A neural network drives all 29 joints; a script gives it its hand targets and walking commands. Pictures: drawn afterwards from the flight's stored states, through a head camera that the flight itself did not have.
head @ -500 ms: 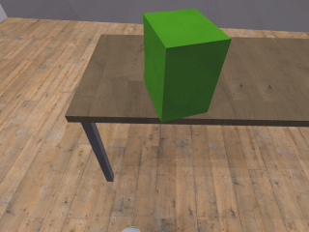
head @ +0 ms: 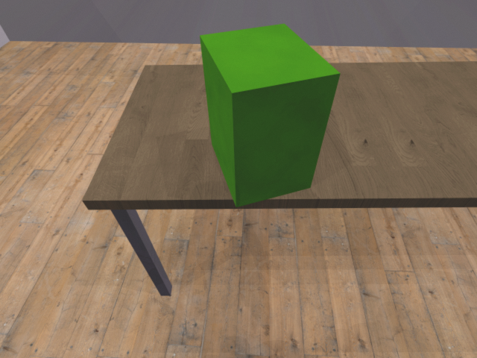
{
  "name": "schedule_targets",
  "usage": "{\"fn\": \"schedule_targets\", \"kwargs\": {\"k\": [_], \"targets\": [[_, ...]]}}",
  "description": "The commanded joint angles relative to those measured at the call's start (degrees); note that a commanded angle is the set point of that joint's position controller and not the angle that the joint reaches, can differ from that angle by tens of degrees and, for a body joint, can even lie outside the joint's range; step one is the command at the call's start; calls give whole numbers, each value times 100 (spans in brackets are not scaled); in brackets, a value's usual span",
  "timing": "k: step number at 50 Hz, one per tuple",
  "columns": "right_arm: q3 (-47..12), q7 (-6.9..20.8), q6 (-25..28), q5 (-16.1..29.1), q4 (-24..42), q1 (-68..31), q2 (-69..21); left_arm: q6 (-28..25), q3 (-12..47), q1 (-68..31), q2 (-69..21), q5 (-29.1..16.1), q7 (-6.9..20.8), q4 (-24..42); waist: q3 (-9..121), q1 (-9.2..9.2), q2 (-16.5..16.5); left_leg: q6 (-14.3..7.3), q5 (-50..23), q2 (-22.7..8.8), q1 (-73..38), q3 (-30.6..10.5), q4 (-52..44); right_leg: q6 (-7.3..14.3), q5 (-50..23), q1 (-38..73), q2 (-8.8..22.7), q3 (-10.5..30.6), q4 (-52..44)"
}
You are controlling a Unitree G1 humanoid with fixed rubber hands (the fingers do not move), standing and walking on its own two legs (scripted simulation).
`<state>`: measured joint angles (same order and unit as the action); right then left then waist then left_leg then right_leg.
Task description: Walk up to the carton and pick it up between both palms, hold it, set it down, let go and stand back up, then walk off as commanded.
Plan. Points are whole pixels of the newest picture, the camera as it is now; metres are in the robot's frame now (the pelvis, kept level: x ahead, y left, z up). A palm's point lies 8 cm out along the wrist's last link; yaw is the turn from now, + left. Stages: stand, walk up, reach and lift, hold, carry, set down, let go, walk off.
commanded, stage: walk up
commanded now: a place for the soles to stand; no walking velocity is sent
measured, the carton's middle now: (259, 117) +0.58 -0.01 +0.10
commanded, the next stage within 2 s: none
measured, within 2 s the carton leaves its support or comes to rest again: neither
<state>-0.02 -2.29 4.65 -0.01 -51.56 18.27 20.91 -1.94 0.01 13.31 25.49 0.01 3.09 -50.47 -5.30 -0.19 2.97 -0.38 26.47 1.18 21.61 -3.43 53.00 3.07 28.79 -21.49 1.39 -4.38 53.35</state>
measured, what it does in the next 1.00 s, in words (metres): walks ahead: left foot, then right foot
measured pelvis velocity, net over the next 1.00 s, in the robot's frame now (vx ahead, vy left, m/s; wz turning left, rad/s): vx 0.13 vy -0.03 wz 0.00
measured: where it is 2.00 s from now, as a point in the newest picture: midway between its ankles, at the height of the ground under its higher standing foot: outside the picture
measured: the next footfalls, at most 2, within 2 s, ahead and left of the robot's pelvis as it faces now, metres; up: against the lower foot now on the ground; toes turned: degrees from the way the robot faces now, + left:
left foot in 0.32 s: +0.20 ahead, +0.13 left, +0.00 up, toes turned -3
right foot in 0.66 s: +0.20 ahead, -0.13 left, +0.00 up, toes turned -4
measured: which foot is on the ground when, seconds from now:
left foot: up 0.00-0.30, down 0.32-0.68, up 0.70-0.96, down 0.98-1.00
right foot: down 0.00-0.34, up 0.36-0.64, down 0.66-1.00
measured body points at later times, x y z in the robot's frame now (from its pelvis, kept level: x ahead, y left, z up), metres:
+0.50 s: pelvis +0.10 +0.01 +0.01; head +0.10 +0.04 +0.46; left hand +0.18 +0.32 -0.12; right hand +0.14 -0.30 -0.09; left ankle +0.16 +0.13 -0.69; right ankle +0.07 -0.09 -0.65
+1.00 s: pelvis +0.13 -0.03 +0.00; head +0.15 -0.02 +0.45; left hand +0.21 +0.29 -0.12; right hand +0.18 -0.34 -0.11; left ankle +0.18 +0.11 -0.69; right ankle +0.16 -0.12 -0.69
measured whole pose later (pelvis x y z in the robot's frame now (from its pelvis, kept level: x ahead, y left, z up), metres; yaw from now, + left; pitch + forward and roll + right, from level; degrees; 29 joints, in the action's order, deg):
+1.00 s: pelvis +0.13 -0.03 +0.00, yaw +0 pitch -4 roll +1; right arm 0.0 -2.2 3.9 0.0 -51.5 17.2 20.9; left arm -0.1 0.0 13.0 24.2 0.0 1.4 -50.5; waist -6.5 -0.2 2.2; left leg 0.2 22.9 1.3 24.0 -2.5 49.6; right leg 2.6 25.8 -23.0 3.3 -6.4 52.7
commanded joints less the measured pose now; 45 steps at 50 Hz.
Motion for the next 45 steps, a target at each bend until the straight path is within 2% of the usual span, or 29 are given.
{"fn": "schedule_targets", "kwargs": {"k": [1, 2, 4, 6, 9, 11, 13, 14, 15, 16, 17, 18, 19, 20, 22, 24, 25, 26, 30, 32, 33, 34, 35, 36, 37, 39, 41, 43, 45], "targets": [[495, -13, 80, -59, 415, -874, 1612, -277, -1015, 1101, 2026, 106, -175, 190, -49, -738, 328, -171, 534, 164, 3491, -117, 1729, 252, 549, 2522, 2235, 4300, -4094], [458, 12, 97, 42, 267, -627, 1637, -283, -951, 983, 1867, 68, -201, 198, -245, -548, -31, -247, 223, 7, 3211, -216, 1781, 42, -726, 2297, 2097, 3628, -3803], [503, 80, 95, 62, 224, -389, 1656, -274, -882, 788, 1612, 56, -268, 252, 52, -425, 54, -167, -89, -183, 2950, 52, 1591, -10, -2968, 2650, 1583, 2715, -3168], [466, 88, 53, 50, 215, -353, 1551, -233, -858, 937, 1525, 69, -287, 275, 337, -409, 437, -134, -262, -265, 2532, 178, 1130, -136, -4460, 2854, 1273, 1996, -2679], [495, 71, 27, 26, 450, -851, 1509, -210, -857, 1127, 1542, 65, -315, 326, 276, -596, 164, -133, -118, -291, 2450, 408, 732, 213, -4207, 2661, 1388, 2017, -2533], [473, 51, 49, 24, 413, -862, 1445, -157, -830, 983, 1547, 65, -298, 367, 27, -598, 660, -149, -55, -373, 2512, 559, 287, 534, -3594, 2496, 1446, 2027, -2529], [480, 59, 112, 38, 425, -903, 1461, -115, -817, 807, 1549, 94, -266, 450, -94, -552, 539, -169, -78, -385, 2144, 758, -390, 633, -3466, 2087, 1421, 1883, -2464], [484, 69, 167, 29, 332, -630, 1450, -94, -806, 621, 1563, 73, -238, 496, 171, -441, 515, -193, -145, -298, 1610, 862, -691, 825, -3398, 1889, 1485, 1797, -2245], [501, 63, 219, 29, 171, -227, 1424, -74, -748, 234, 1524, 44, -209, 583, 320, -59, 147, -297, -534, -95, 453, 983, -1510, 756, -3582, 1222, 1323, 1314, -1823], [614, 13, 261, -3, -88, 659, 1490, -45, -682, -44, 1400, 31, -197, 779, 781, 438, -291, -404, -1018, 131, -1199, 1017, -2166, 514, -4009, 545, 855, 800, -693], [840, -109, 310, -34, -234, 1662, 2071, -82, -558, -98, 989, 34, -158, 837, 1475, 903, -1133, -874, -276, -790, -2733, -1112, -2549, 74, -3278, -641, 384, 430, 1302], [973, -127, 306, -56, -119, 1670, 2687, -72, -522, -78, 834, 34, -102, 957, 1418, 747, -2106, -1479, 46, -2099, -3424, -4183, -3230, -180, 182, -2521, -463, 443, 1828], [946, -124, 274, 145, -125, 1511, 2683, 8, -567, -558, 1372, 82, -131, 959, 1203, 802, -1166, -1871, 417, -2386, -3251, -4774, -3408, -128, 920, -2694, -267, 906, 2011], [887, -152, 236, 149, -40, 1235, 2567, 46, -606, -605, 1424, 104, -131, 904, 663, 631, -946, -1944, 15, -2376, -2974, -4384, -3183, -163, 826, -2961, -3, 967, 2122], [768, -190, 199, 67, 73, 718, 2197, 69, -667, -343, 1278, 159, -104, 647, 30, 281, -846, -1521, -299, -1933, -1815, -3508, -2993, -132, 399, -2482, 318, 1033, 1679], [741, -200, 231, -4, 129, 583, 2172, 141, -686, 31, 1221, 168, -40, 531, 6, 113, -947, -1452, -1031, -1833, -1247, -3003, -2874, -187, 212, -2073, 402, 953, 1375], [764, -192, 238, -24, 128, 576, 2213, 176, -710, -46, 1244, 193, -4, 520, -29, 131, -879, -1458, -617, -1932, -1021, -3151, -2928, -176, 298, -1827, 435, 938, 1246], [770, -195, 241, -8, 204, 462, 2272, 187, -730, -23, 1315, 192, -16, 545, -11, 147, -1108, -1505, -343, -1822, -929, -2842, -2854, -152, 295, -1815, 432, 837, 1036], [764, -134, 181, -87, 275, 36, 2152, 100, -750, -197, 1237, 173, -25, 479, -234, 141, -1370, -1528, -349, -1678, 141, -2608, -2720, -161, 140, -964, 424, 572, 81], [701, -125, 78, -77, 342, -538, 2122, 34, -754, 471, 1079, 143, -116, 105, 127, -317, -1203, -1172, -1030, -1394, 914, -1947, -1933, -42, -794, 629, 253, 321, -1141], [516, -139, 23, -51, 323, -517, 1655, -28, -773, 840, 1109, 189, -203, -70, 348, -539, -599, -772, -1351, -994, 1555, -1240, -957, -100, -919, 1631, 186, 618, -1981], [350, -152, 16, -12, 377, -249, 1124, -91, -857, 1177, 1495, 303, -267, -45, 425, -571, 1065, -318, -990, -112, 2023, -266, 825, 82, -414, 1768, 1229, 2147, -3214], [348, -189, -55, -51, 366, -478, 1130, -105, -826, 557, 1786, 191, -284, 96, 63, -443, 732, -114, 448, 353, 2329, -36, 1318, 206, 409, 882, 2284, 3646, -4110], [512, -207, -105, 20, 320, -476, 1664, -78, -873, 322, 1901, 149, -260, 294, -112, -426, 358, -143, 418, 111, 2075, -209, 1544, 202, 946, 678, 2322, 3584, -4238], [527, -166, -79, 31, 188, -374, 1753, -72, -862, 41, 1825, 158, -276, 320, -259, -284, 235, -154, 311, 5, 2115, -167, 1526, 408, 920, 671, 2257, 3365, -4090], [525, -97, -72, 56, -14, 39, 1672, -59, -795, -151, 1442, 176, -285, 396, -158, -174, 283, -94, -74, -249, 1959, 61, 1293, 289, 284, 951, 1760, 2380, -3683], [505, -55, -54, 37, 23, 106, 1504, -81, -704, 103, 1313, 189, -290, 374, 133, -225, 359, -53, -9, -294, 1627, 142, 958, 467, -854, 1059, 1667, 2053, -3310], [476, -68, -30, 33, 112, -113, 1546, -40, -757, 172, 1454, 218, -281, 357, 226, -329, 675, -51, 388, -263, 1528, 347, 410, 621, -1122, 1188, 1679, 1965, -3026], [506, -64, 10, -18, 118, -120, 1556, 16, -743, 78, 1532, 192, -256, 378, 267, -311, 544, -103, 771, -300, 1129, 480, -78, 958, -1101, 916, 1847, 1994, -2767]]}}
